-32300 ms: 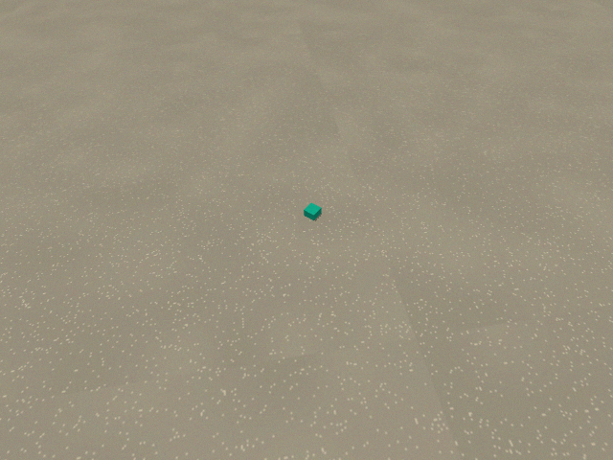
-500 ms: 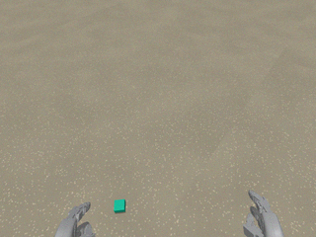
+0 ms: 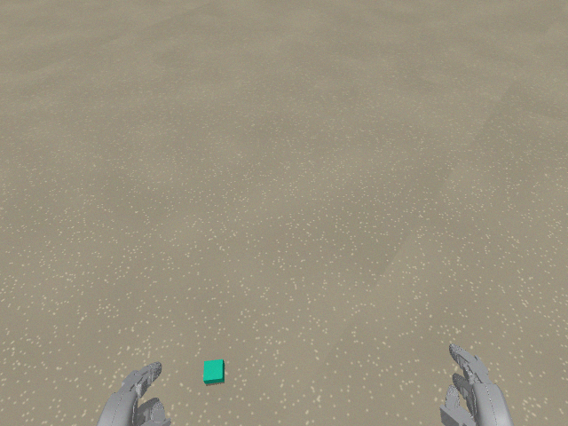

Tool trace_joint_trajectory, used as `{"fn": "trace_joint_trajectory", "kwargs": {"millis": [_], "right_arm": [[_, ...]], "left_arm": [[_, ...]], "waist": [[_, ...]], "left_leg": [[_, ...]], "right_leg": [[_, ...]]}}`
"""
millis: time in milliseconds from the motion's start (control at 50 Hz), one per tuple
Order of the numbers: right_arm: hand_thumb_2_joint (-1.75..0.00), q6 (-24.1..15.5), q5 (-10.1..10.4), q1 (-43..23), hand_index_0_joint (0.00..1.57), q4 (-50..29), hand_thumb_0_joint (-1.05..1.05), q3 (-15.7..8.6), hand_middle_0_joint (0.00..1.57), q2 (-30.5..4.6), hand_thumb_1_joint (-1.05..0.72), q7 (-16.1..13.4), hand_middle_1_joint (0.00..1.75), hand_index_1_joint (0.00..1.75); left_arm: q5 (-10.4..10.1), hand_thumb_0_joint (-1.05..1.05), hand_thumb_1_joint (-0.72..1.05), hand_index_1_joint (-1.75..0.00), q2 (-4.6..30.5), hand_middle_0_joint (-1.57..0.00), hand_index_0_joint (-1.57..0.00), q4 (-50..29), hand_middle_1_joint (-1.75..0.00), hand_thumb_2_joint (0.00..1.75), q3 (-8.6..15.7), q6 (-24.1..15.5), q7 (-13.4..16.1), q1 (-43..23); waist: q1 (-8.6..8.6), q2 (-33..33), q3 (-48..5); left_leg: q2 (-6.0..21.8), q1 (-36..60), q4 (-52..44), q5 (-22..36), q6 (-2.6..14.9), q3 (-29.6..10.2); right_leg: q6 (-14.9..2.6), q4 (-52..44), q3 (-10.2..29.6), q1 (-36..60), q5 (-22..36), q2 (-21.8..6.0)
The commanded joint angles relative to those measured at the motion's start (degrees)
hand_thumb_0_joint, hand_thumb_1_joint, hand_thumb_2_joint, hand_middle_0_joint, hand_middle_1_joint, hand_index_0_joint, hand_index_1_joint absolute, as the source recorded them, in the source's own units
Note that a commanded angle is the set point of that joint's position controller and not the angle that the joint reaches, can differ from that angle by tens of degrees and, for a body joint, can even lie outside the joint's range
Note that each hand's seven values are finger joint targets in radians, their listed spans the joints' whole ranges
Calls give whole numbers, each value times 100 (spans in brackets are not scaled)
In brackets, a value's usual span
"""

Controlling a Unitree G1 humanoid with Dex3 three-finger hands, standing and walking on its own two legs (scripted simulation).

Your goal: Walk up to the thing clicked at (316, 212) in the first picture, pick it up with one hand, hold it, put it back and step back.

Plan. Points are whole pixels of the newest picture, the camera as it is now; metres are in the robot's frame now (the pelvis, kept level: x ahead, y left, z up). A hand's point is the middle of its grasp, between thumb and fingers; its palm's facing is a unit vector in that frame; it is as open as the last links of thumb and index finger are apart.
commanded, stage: home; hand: left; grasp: from above
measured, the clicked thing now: (214, 371) +0.43 +0.26 -0.70
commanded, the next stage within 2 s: stand in 0.20 s
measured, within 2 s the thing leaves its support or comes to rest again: neither
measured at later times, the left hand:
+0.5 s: hand out of the picture +0.13 +0.23 -0.09, palm faces +0.03 -0.94 -0.34, open 7.4 cm
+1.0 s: hand out of the picture +0.01 +0.24 -0.10, palm faces +0.06 -0.94 -0.33, open 7.4 cm
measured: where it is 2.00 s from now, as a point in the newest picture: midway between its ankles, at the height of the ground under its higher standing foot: outside the picture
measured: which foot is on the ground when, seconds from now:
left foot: down 0.00-1.00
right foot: down 0.00-1.00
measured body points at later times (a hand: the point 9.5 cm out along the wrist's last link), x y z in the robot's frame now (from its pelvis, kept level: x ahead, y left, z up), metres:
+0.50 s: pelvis -0.02 +0.00 +0.02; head +0.01 +0.01 +0.47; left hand +0.13 +0.27 -0.07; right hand +0.12 -0.27 -0.09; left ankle +0.00 +0.13 -0.68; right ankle -0.02 -0.14 -0.68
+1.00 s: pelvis -0.02 +0.00 +0.06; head -0.02 +0.00 +0.51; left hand +0.01 +0.29 -0.08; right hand +0.06 -0.27 -0.08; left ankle +0.00 +0.13 -0.68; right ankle -0.02 -0.14 -0.68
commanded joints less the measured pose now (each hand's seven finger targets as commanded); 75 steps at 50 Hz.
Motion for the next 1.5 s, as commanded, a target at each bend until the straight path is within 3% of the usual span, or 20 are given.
{"fn": "trace_joint_trajectory", "kwargs": {"millis": [0, 80, 260, 280, 300, 320, 340, 400, 480, 580, 720, 860, 940, 1040, 1100, 1200, 1240, 1340, 1380, 1480], "right_arm": [[-90, -292, -8, -331, 20, -922, 0, -354, 20, -726, -90, -100, 30, 30], [-90, -266, -9, -284, 20, -907, 0, -357, 20, -722, -90, -95, 30, 30], [-90, -242, 0, -344, 20, -969, 0, -343, 20, -719, -90, -95, 30, 30], [-90, 374, -682, -658, 20, 477, 0, -493, 20, -1358, -90, 246, 30, 30], [-90, 588, -691, -650, 20, 546, 0, -581, 20, -1363, -90, 411, 30, 30], [-90, 697, -712, -745, 20, 332, 0, -616, 20, -1414, -90, 497, 30, 30], [-90, 747, -645, -742, 20, 405, 0, -633, 20, -1420, -90, 590, 30, 30], [-90, 830, -317, -718, 20, 835, 0, -626, 20, -1243, -90, 848, 30, 30], [-90, 969, -326, -816, 20, 1186, 0, -692, 20, -1226, -90, 914, 30, 30], [-90, 1058, -344, -863, 20, 1572, 0, -695, 20, -1366, -90, 879, 30, 30], [-90, 1148, -243, -744, 20, 2168, 0, -640, 20, -1377, -90, 806, 30, 30], [-90, 1232, -193, -785, 20, 2578, 0, -594, 20, -1406, -90, 792, 30, 30], [-90, 1237, -171, -749, 20, 2731, 0, -566, 20, -1398, -90, 796, 30, 30], [-90, 1294, -175, -865, 20, 2836, 0, -554, 20, -1416, -90, 822, 30, 30], [-90, 1278, -164, -855, 20, 2888, 0, -542, 20, -1432, -90, 834, 30, 30], [-90, 1286, -177, -927, 20, 2919, 0, -532, 20, -1521, -90, 847, 30, 30], [-90, 1260, -166, -960, 20, 2922, 0, -519, 20, -1528, -90, 850, 30, 30], [-90, 1257, -159, -943, 20, 2964, 0, -487, 20, -1568, -90, 858, 30, 30], [-90, 1242, -161, -994, 20, 2959, 0, -481, 20, -1594, -90, 856, 30, 30], [-90, 1233, -147, -979, 20, 3035, 0, -442, 20, -1635, -90, 848, 30, 30]], "left_arm": [[36, 0, 90, -30, 587, -20, -20, -1037, -30, 90, 347, -292, 57, -23], [17, 0, 90, -30, 618, -20, -20, -1083, -30, 90, 366, -281, 60, -2], [28, 0, 90, -30, 614, -20, -20, -1058, -30, 90, 349, -244, 63, -75], [699, 0, 90, -30, 1047, -20, -20, 953, -30, 90, 304, -1475, 294, -1742], [741, 0, 90, -30, 1147, -20, -20, 1932, -30, 90, 432, -1864, 259, -1211], [686, 0, 90, -30, 1260, -20, -20, 2145, -30, 90, 410, -2062, 225, -1133], [708, 0, 90, -30, 1328, -20, -20, 2425, -30, 90, 351, -2207, 214, -1140], [632, 0, 90, -30, 1256, -20, -20, 3205, -30, 90, 349, -2329, 156, -1571], [600, 0, 90, -30, 1210, -20, -20, 4085, -30, 90, 358, -2507, 164, -1831], [576, 0, 90, -30, 1100, -20, -20, 5010, -30, 90, 332, -2631, 127, -1801], [510, 0, 90, -30, 1270, -20, -20, 6002, -30, 90, 307, -2730, 143, -1697], [485, 0, 90, -30, 1340, -20, -20, 6602, -30, 90, 226, -2689, 154, -1782], [487, 0, 90, -30, 1396, -20, -20, 6783, -30, 90, 216, -2717, 154, -1866], [494, 0, 90, -30, 1439, -20, -20, 6964, -30, 90, 208, -2713, 138, -1923], [478, 0, 90, -30, 1454, -20, -20, 6999, -30, 90, 206, -2733, 124, -1966], [469, 0, 90, -30, 1510, -20, -20, 7048, -30, 90, 216, -2722, 94, -2088], [464, 0, 90, -30, 1529, -20, -20, 7059, -30, 90, 218, -2742, 89, -2104], [455, 0, 90, -30, 1576, -20, -20, 7075, -30, 90, 209, -2746, 74, -2210], [445, 0, 90, -30, 1569, -20, -20, 7092, -30, 90, 201, -2758, 76, -2193], [420, 0, 90, -30, 1584, -20, -20, 7151, -30, 90, 190, -2735, 58, -2215]], "waist": [[-42, -56, -575], [-21, 39, -655], [-42, -73, -471], [445, -438, 815], [418, -704, 343], [320, -694, 381], [362, -393, 273], [351, -521, 208], [348, -410, 423], [372, 199, 730], [328, -125, 784], [318, -182, 1093], [283, -257, 1078], [293, -277, 1394], [288, -191, 1272], [296, -76, 1318], [300, -151, 1212], [262, -207, 1207], [284, -204, 1053], [284, -150, 1102]], "left_leg": [[-262, 706, -876, 1753, 198, 145], [-264, 765, -805, 2065, 186, 148], [-274, 635, -876, 1623, 215, 150], [-163, 504, -1278, 2711, 472, -12], [-206, 922, -1301, 2730, 547, 200], [-211, 1192, -1291, 2562, 567, 92], [-221, 1441, -1400, 2466, 588, -10], [-262, 1810, -1646, 2138, 508, 83], [-160, 2005, -2091, 1603, 555, -105], [128, 2092, -3102, 1157, 574, -571], [107, 2779, -3234, 2522, 419, -314], [148, 2960, -3703, 2239, 346, -330], [166, 3097, -3763, 2551, 316, -295], [138, 2939, -3964, 1868, 284, -302], [174, 3009, -3983, 2093, 286, -297], [205, 2816, -4141, 1640, 301, -333], [212, 2922, -4108, 2031, 294, -326], [221, 2961, -4123, 2011, 289, -312], [257, 3122, -4042, 2436, 295, -301], [253, 3124, -4114, 2351, 270, -267]], "right_leg": [[-137, -785, -161, 275, 1586, 244], [-144, -728, -152, 338, 1864, 227], [-130, -819, -160, 248, 1501, 222], [-342, -1077, 111, 1475, 1468, -229], [-559, -1226, 500, 1585, 1471, -301], [-696, -1389, 696, 1165, 1688, -302], [-652, -1298, 656, 1407, 1762, -340], [-498, -1530, 636, 1550, 1597, -409], [-376, -1945, 571, 1594, 1134, -431], [-263, -2077, 226, 1977, 1272, -227], [-283, -2853, 387, 2647, 2203, -485], [-228, -3334, 321, 2828, 1852, -498], [-212, -3506, 345, 2963, 2057, -548], [-175, -3736, 334, 2852, 1499, -510], [-189, -3751, 354, 3004, 1778, -550], [-200, -3781, 370, 3030, 1515, -533], [-206, -3779, 376, 3113, 1782, -563], [-200, -3831, 388, 3073, 1726, -561], [-208, -3814, 392, 3141, 2031, -607], [-212, -3802, 354, 3119, 1989, -565]]}}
